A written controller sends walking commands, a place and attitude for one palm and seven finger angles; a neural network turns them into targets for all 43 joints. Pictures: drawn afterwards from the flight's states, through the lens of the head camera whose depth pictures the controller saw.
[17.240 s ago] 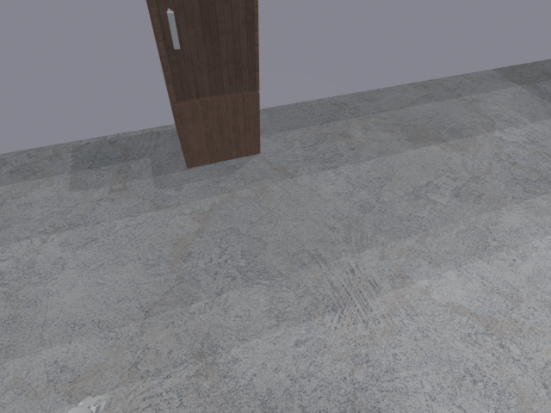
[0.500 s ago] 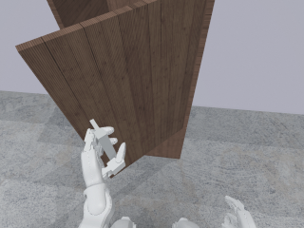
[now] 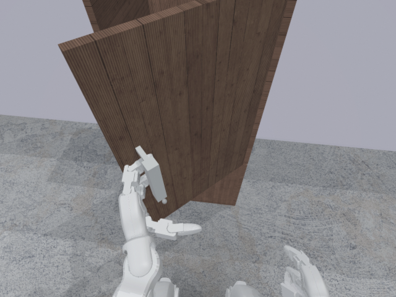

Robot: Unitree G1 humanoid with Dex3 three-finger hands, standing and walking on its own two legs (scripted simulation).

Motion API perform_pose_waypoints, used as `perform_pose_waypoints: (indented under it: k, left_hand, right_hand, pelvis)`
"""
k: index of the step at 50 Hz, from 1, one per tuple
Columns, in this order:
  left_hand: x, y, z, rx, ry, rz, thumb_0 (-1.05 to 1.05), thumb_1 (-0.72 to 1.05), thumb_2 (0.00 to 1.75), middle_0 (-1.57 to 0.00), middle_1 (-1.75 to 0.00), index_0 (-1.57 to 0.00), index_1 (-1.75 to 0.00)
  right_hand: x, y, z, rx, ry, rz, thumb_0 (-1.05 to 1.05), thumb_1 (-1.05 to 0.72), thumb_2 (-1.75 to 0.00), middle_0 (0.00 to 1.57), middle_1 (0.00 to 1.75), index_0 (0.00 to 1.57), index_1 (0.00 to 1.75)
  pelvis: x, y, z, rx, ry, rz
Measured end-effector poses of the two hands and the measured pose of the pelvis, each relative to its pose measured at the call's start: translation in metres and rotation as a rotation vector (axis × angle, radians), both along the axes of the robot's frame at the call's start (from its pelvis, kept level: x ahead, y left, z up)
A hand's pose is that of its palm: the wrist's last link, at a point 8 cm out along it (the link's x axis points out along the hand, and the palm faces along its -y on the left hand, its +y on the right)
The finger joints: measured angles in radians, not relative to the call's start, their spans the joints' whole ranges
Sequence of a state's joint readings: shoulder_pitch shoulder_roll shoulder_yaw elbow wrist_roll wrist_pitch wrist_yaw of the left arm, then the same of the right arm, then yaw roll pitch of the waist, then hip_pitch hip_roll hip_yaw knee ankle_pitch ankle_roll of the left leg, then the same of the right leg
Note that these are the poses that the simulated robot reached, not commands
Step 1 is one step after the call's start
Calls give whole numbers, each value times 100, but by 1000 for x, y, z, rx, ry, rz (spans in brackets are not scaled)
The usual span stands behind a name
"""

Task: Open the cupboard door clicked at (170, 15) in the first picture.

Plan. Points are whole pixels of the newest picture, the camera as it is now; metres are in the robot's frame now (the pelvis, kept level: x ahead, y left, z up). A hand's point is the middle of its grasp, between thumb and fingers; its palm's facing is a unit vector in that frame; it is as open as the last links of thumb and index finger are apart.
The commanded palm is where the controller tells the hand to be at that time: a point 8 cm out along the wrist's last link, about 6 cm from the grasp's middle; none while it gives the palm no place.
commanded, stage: open thumb and fingers to let go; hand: left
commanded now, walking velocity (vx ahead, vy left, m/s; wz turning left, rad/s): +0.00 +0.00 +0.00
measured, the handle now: (150, 174) +0.35 +0.12 +0.05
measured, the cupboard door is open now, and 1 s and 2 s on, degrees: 44 44 44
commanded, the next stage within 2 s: slide the hand sideways off the handle in 0.06 s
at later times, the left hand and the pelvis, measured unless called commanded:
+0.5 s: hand (157, 215) +0.26 +0.09 +0.05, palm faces -0.13 -0.99 +0.06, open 16.5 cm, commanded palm +0.24 +0.14 +0.04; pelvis -0.01 +0.03 +0.00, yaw +0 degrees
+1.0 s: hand (137, 233) +0.23 +0.12 +0.05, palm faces -0.11 -0.99 -0.02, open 16.4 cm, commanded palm +0.20 +0.18 +0.04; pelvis +0.02 +0.02 -0.01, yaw -1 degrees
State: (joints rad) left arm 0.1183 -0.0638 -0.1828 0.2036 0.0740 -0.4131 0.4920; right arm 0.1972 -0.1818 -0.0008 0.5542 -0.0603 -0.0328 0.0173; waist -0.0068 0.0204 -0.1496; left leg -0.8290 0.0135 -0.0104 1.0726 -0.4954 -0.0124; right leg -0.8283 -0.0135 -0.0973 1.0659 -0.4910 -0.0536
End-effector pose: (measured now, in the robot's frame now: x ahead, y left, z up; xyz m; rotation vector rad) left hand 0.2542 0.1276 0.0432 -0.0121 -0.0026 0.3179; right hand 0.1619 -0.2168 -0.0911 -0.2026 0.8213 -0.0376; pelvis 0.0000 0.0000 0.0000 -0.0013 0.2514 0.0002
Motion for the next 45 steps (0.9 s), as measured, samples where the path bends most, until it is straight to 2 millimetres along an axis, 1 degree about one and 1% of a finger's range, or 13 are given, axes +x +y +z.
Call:
perform_pose_waypoints:
  k: [7, 10, 12, 16, 18, 20, 23, 25, 30, 34, 40, 45]
  left_hand:
    - [-2, -9, 0, -5, 1, -29, -1, -50, 30, -22, -54, -23, -52]
    - [-2, -7, 0, 10, -1, -39, -1, -50, 30, -23, -50, -24, -48]
    - [-3, 0, -1, 51, -13, -131, -1, -50, 30, -22, -47, -20, -45]
    - [-3, 18, -1, 146, -21, -370, -1, -50, 30, -20, -40, -11, -39]
    - [-3, 23, 1, 123, -7, -455, -1, -50, 30, -18, -37, -9, -36]
    - [-3, 24, 3, 63, 14, -489, -1, -50, 30, -16, -35, -8, -34]
    - [-4, 23, 4, -23, 35, -471, -1, -51, 30, -12, -32, -9, -32]
    - [-6, 20, 4, -50, 36, -450, -1, -51, 30, -9, -31, -11, -31]
    - [-12, 20, 3, -20, 0, -443, -1, -50, 30, -7, -29, -12, -30]
    - [-21, 27, 3, 8, -5, -452, -1, -50, 30, -10, -29, -12, -29]
    - [-32, 44, -1, 24, 53, -425, -1, -50, 30, -13, -30, -14, -29]
    - [-37, 51, 6, 16, 36, -405, -1, -50, 30, -14, -30, -15, -29]
  right_hand:
    - [0, 16, 0, 7, -9, 10, 1, -90, -90, 20, 30, 20, 30]
    - [-1, 21, -1, 9, -9, 15, 1, -90, -90, 20, 30, 20, 30]
    - [-4, 22, -2, 8, -6, 20, 1, -90, -90, 20, 30, 20, 30]
    - [-10, 21, -4, 1, -6, 10, 1, -90, -90, 20, 30, 20, 30]
    - [-12, 20, -3, 2, -13, -7, 1, -90, -90, 20, 30, 20, 30]
    - [-14, 19, 1, 2, -27, -26, 1, -90, -90, 20, 30, 20, 30]
    - [-15, 19, 9, 2, -52, -46, 1, -90, -90, 20, 30, 20, 30]
    - [-14, 19, 15, -2, -70, -48, 1, -90, -90, 20, 30, 20, 30]
    - [-6, 20, 20, -15, -90, -32, 1, -90, -90, 20, 30, 20, 30]
    - [2, 21, 19, -11, -90, -23, 1, -90, -90, 20, 30, 20, 30]
    - [15, 26, 15, 3, -89, -14, 1, -90, -90, 20, 30, 20, 30]
    - [24, 28, 12, 9, -100, -8, 1, -90, -90, 20, 30, 20, 30]
  pelvis:
    - [-3, 11, -2, -8, -4, -3]
    - [-5, 13, -3, -9, -4, -2]
    - [-7, 14, -4, -8, -4, 1]
    - [-11, 18, -6, -15, -13, 10]
    - [-12, 21, -6, -22, -23, 13]
    - [-12, 24, -3, -26, -31, 12]
    - [-9, 28, 0, -24, -32, 4]
    - [-7, 30, 1, -21, -28, -1]
    - [-2, 31, -4, -16, -10, -14]
    - [2, 31, -7, -21, -3, -17]
    - [8, 30, -9, -26, 7, -12]
    - [13, 28, -10, -27, 22, -6]
